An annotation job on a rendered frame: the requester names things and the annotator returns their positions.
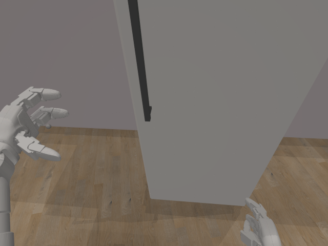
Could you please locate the handle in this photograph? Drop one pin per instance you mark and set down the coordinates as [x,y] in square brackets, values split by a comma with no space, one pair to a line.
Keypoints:
[136,30]

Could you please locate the robot left forearm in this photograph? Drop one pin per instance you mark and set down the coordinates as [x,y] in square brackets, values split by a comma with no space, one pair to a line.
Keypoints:
[8,159]

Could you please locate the left robot hand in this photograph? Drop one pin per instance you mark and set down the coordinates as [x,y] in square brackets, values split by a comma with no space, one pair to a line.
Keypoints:
[14,120]

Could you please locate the fridge door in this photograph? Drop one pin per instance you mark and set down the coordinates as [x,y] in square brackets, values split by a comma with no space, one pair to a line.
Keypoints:
[225,80]

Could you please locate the right robot hand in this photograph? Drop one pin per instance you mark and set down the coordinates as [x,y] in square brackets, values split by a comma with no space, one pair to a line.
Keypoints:
[264,230]

